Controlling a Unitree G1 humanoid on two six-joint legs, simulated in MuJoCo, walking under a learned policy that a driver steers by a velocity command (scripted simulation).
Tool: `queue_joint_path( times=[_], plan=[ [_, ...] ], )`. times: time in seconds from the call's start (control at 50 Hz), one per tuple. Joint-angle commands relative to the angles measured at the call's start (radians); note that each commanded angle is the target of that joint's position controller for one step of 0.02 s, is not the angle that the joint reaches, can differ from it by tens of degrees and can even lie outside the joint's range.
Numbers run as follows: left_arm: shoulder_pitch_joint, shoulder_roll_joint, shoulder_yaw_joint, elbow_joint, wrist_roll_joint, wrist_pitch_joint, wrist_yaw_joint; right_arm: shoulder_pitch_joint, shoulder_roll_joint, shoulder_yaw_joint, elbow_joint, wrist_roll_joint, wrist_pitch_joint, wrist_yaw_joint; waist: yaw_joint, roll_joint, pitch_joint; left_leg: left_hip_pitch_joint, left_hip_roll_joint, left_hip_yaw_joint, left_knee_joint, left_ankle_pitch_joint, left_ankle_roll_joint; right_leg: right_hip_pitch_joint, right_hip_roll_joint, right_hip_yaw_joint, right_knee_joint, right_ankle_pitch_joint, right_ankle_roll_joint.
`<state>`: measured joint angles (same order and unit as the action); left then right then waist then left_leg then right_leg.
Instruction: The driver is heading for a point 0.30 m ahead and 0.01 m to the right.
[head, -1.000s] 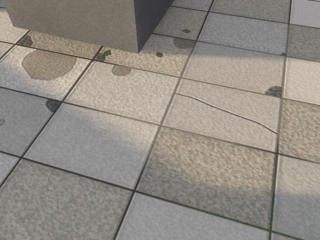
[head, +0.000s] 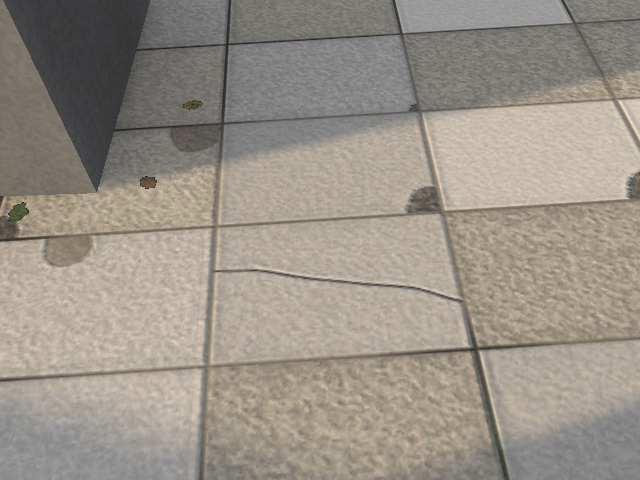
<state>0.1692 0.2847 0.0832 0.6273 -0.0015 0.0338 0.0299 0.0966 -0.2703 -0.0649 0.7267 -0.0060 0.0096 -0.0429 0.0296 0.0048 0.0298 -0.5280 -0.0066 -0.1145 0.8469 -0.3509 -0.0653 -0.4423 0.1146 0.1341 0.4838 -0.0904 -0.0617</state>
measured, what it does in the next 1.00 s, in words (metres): steps on the spot: left foot, then right foot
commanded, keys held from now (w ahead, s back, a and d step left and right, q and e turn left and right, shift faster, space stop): e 0.16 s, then no key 0.84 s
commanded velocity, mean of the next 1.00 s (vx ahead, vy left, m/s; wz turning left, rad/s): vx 0.01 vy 0.00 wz -0.23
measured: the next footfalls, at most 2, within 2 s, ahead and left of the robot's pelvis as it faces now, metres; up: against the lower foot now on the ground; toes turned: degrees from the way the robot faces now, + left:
left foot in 0.12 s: +0.08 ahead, +0.15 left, +0.00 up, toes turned -10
right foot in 0.48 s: +0.00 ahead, -0.11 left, +0.00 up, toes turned -9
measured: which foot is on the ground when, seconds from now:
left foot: up 0.00-0.10, down 0.12-1.00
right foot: down 0.00-0.12, up 0.14-0.46, down 0.48-1.00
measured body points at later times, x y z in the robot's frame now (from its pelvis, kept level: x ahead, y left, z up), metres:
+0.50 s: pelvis +0.00 +0.02 +0.00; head +0.02 +0.02 +0.45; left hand +0.22 +0.24 -0.10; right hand +0.07 -0.26 -0.11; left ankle +0.04 +0.15 -0.73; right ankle -0.04 -0.10 -0.74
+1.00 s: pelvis +0.00 +0.01 +0.00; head +0.01 +0.00 +0.45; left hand +0.17 +0.22 -0.12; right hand +0.02 -0.27 -0.13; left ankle +0.04 +0.15 -0.73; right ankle -0.04 -0.10 -0.73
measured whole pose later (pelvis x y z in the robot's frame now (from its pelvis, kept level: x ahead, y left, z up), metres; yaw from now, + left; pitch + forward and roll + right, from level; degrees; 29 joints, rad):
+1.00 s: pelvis +0.00 +0.01 +0.00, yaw -12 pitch -1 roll +0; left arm 0.21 0.21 0.03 0.78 0.01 0.01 0.01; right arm 0.23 -0.25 -0.05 0.90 -0.01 -0.01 -0.04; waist -0.02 0.00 0.03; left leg -0.22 0.06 0.01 0.50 -0.25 -0.06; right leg -0.19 0.03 0.05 0.52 -0.31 -0.01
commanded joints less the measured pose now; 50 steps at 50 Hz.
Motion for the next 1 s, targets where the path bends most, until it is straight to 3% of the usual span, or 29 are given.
queue_joint_path(
  times=[0.02, 0.06, 0.1, 0.12, 0.14, 0.16, 0.18, 0.2, 0.22, 0.24, 0.3, 0.36, 0.42, 0.46, 0.48, 0.5, 0.52, 0.54, 0.56, 0.6, 0.66, 0.8, 1.0],
  plan=[
    [-0.033, 0.162, 0.047, -0.085, -0.001, -0.003, 0.006, 0.030, -0.082, -0.024, -0.053, 0.005, -0.017, 0.006, -0.012, -0.158, -0.163, 0.080, -0.022, 0.016, -0.077, 0.009, 0.004, 0.131, -0.236, 0.333, -0.174, -0.207, -0.144],
    [-0.028, 0.159, 0.047, -0.087, -0.004, 0.005, 0.004, 0.039, -0.086, -0.027, -0.053, 0.010, -0.027, 0.014, -0.011, -0.167, -0.156, 0.119, -0.031, 0.020, -0.168, 0.004, 0.021, 0.149, -0.233, 0.370, -0.161, -0.205, -0.136],
    [-0.044, 0.156, 0.046, -0.092, -0.017, 0.014, 0.006, 0.097, -0.087, -0.034, -0.035, 0.013, -0.037, 0.026, -0.049, -0.167, -0.146, 0.242, -0.038, 0.048, -0.362, 0.094, 0.052, 0.114, -0.197, 0.368, -0.126, -0.205, -0.104],
    [-0.025, 0.136, 0.041, -0.091, -0.021, 0.016, 0.008, 0.130, -0.120, -0.047, -0.026, 0.006, -0.037, 0.026, -0.056, -0.132, -0.146, 0.343, 0.030, 0.013, -0.444, 0.134, 0.081, 0.049, -0.152, 0.334, -0.074, -0.269, -0.064],
    [-0.011, 0.096, 0.032, -0.104, -0.022, 0.015, 0.006, 0.141, -0.205, -0.066, -0.035, -0.020, -0.032, 0.020, -0.035, 0.071, -0.138, 0.428, 0.246, -0.193, -0.516, 0.123, 0.175, -0.107, -0.051, 0.185, 0.134, -0.412, -0.003],
    [-0.034, 0.132, 0.045, -0.130, -0.026, -0.001, 0.003, 0.114, -0.234, -0.073, -0.041, -0.052, -0.031, 0.023, -0.028, 0.318, -0.094, 0.344, 0.394, -0.413, -0.589, 0.272, 0.312, -0.218, 0.052, 0.016, 0.386, -0.513, 0.049],
    [-0.007, 0.191, 0.065, -0.104, -0.005, -0.010, -0.002, 0.045, -0.173, -0.057, -0.077, -0.049, -0.036, 0.017, -0.013, 0.221, -0.090, 0.319, 0.397, -0.379, -0.567, 0.327, 0.331, -0.204, -0.007, 0.057, 0.573, -0.468, 0.079],
    [0.026, 0.189, 0.069, -0.068, -0.008, -0.006, -0.005, -0.002, -0.129, -0.045, -0.089, -0.032, -0.036, 0.010, 0.007, 0.148, -0.091, 0.310, 0.330, -0.269, -0.537, 0.354, 0.285, -0.184, -0.009, 0.047, 0.647, -0.411, 0.092],
    [0.053, 0.159, 0.062, -0.041, -0.006, 0.004, 0.000, -0.022, -0.110, -0.038, -0.095, -0.014, -0.034, 0.008, 0.013, 0.112, -0.087, 0.328, 0.273, -0.194, -0.516, 0.362, 0.248, -0.183, -0.010, 0.034, 0.702, -0.369, 0.110],
    [0.061, 0.133, 0.053, -0.035, -0.003, 0.011, 0.000, -0.015, -0.100, -0.031, -0.092, -0.001, -0.032, 0.007, 0.002, 0.108, -0.078, 0.341, 0.261, -0.161, -0.507, 0.408, 0.250, -0.197, -0.010, 0.033, 0.755, -0.344, 0.124],
    [0.004, 0.078, 0.027, -0.054, -0.017, 0.013, -0.001, 0.036, -0.100, -0.025, -0.078, -0.006, -0.020, 0.005, -0.032, 0.135, -0.074, 0.389, 0.218, -0.074, -0.505, 0.452, 0.263, -0.177, -0.025, -0.018, 0.647, -0.312, 0.151],
    [-0.037, 0.036, 0.001, -0.069, -0.007, 0.010, -0.006, 0.051, -0.117, -0.027, -0.067, -0.004, -0.011, 0.006, -0.053, 0.189, -0.106, 0.408, 0.213, -0.040, -0.484, 0.453, 0.263, -0.030, -0.084, -0.072, 0.376, -0.347, 0.157],
    [-0.029, 0.057, 0.004, -0.059, -0.014, 0.007, -0.014, 0.087, -0.153, -0.034, -0.049, 0.010, -0.004, 0.014, -0.067, 0.218, -0.100, 0.388, 0.231, -0.059, -0.460, 0.475, 0.276, 0.106, -0.088, -0.137, 0.139, -0.307, 0.139],
    [0.025, 0.057, 0.005, -0.027, -0.007, 0.004, -0.018, 0.104, -0.133, -0.025, -0.032, 0.029, -0.006, 0.017, -0.034, 0.180, -0.084, 0.341, 0.209, -0.045, -0.425, 0.474, 0.232, 0.246, -0.080, -0.146, -0.141, -0.082, 0.094],
    [0.033, 0.087, 0.006, -0.033, 0.003, 0.003, -0.015, 0.142, -0.118, -0.018, -0.020, 0.023, -0.017, 0.021, -0.042, 0.134, -0.107, 0.276, 0.194, -0.035, -0.408, 0.406, 0.172, 0.360, -0.133, -0.069, -0.155, 0.024, 0.061],
    [0.057, 0.158, 0.017, -0.042, 0.013, 0.006, -0.005, 0.155, -0.075, -0.002, -0.034, -0.016, -0.033, 0.032, -0.071, -0.056, -0.170, 0.188, 0.120, 0.048, -0.286, 0.236, 0.100, 0.478, -0.284, 0.085, -0.089, 0.316, 0.013],
    [-0.002, 0.130, 0.007, -0.022, 0.024, 0.005, -0.012, 0.151, -0.032, 0.012, -0.040, -0.020, -0.043, 0.033, -0.103, -0.231, -0.156, 0.219, 0.072, 0.106, -0.354, 0.042, 0.047, 0.324, -0.334, 0.111, -0.077, 0.231, -0.080],
    [-0.048, 0.060, -0.007, -0.047, 0.023, -0.005, -0.021, 0.086, -0.079, 0.005, -0.036, -0.028, -0.042, 0.029, -0.064, -0.158, -0.115, 0.274, 0.070, 0.105, -0.353, 0.102, 0.017, 0.265, -0.278, 0.089, -0.097, 0.068, -0.074],
    [-0.039, 0.039, -0.014, -0.030, 0.032, -0.013, -0.024, 0.056, -0.085, 0.002, -0.034, -0.026, -0.041, 0.030, -0.052, -0.134, -0.102, 0.288, 0.064, 0.114, -0.361, 0.158, 0.010, 0.250, -0.240, 0.063, -0.099, -0.028, -0.038],
    [-0.029, 0.067, -0.010, -0.021, 0.026, -0.026, -0.027, 0.071, -0.091, -0.002, -0.018, -0.020, -0.028, 0.023, -0.048, -0.116, -0.053, 0.302, 0.064, 0.116, -0.361, 0.190, 0.011, 0.204, -0.213, 0.047, -0.107, -0.073, -0.009],
    [-0.012, 0.047, -0.020, -0.003, 0.021, -0.033, -0.022, 0.096, -0.079, 0.000, 0.008, -0.013, -0.026, 0.020, -0.053, -0.092, -0.026, 0.319, 0.067, 0.112, -0.378, 0.200, 0.018, 0.180, -0.197, 0.033, -0.103, -0.091, 0.002],
    [-0.008, 0.034, -0.024, 0.028, 0.017, -0.035, -0.018, 0.119, -0.079, -0.003, 0.066, -0.010, -0.027, 0.012, -0.052, -0.034, -0.021, 0.338, 0.071, 0.114, -0.393, 0.213, 0.010, 0.183, -0.176, 0.015, -0.094, -0.092, 0.006],
    [0.023, 0.026, -0.023, 0.113, 0.011, -0.038, -0.013, 0.139, -0.081, -0.004, 0.144, -0.003, -0.024, 0.000, -0.051, -0.016, -0.027, 0.353, 0.072, 0.118, -0.396, 0.235, 0.014, 0.202, -0.149, -0.023, -0.074, -0.031, 0.018]
  ],
)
